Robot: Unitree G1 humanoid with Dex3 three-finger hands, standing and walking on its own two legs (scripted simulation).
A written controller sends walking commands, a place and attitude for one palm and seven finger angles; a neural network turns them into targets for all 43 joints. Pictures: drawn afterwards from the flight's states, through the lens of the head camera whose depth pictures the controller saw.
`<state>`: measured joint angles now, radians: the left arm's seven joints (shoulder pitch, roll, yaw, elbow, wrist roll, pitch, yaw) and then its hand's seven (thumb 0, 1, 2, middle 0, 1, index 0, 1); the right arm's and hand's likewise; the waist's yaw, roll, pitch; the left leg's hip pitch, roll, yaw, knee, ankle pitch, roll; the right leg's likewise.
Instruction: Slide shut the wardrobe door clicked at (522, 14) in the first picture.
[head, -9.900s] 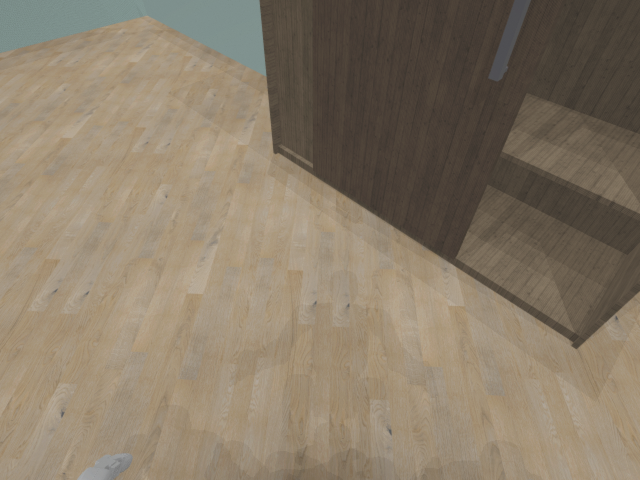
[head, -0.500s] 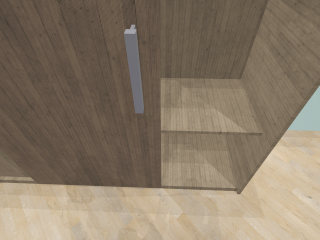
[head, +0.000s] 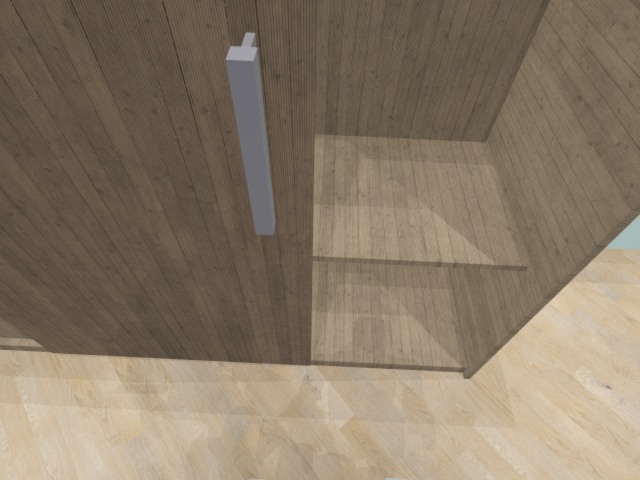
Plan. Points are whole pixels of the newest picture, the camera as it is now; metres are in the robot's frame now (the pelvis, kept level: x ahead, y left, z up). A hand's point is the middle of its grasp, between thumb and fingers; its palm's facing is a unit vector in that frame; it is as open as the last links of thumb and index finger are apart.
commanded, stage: come to a stop and stand still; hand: left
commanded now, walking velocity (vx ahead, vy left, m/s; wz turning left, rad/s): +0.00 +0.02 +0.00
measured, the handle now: (259, 148) +0.47 +0.12 +0.15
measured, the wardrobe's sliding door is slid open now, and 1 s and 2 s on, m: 0.49 0.49 0.49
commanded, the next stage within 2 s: look again from close up in 1.16 s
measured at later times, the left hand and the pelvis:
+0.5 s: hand out of the picture +0.00 +0.13 -0.17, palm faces +0.07 -0.98 -0.19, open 7.2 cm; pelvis -0.02 -0.05 +0.01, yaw +1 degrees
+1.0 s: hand out of the picture -0.03 +0.12 -0.17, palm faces +0.06 -0.98 -0.19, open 7.4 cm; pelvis -0.01 -0.04 +0.00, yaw +2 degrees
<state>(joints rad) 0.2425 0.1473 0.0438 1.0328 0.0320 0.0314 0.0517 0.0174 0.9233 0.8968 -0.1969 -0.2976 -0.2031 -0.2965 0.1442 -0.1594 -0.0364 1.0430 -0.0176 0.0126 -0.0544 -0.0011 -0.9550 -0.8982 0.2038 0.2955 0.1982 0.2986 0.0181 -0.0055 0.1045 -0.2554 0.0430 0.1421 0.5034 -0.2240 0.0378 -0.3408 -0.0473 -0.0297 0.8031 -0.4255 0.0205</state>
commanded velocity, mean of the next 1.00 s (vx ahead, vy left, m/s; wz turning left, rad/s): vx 0.00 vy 0.00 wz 0.00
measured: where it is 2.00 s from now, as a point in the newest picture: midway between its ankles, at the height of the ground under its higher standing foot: outside the picture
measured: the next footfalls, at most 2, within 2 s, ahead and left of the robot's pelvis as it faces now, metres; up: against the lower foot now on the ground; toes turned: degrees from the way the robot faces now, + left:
right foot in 0.08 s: +0.04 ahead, -0.15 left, +0.00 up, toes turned -3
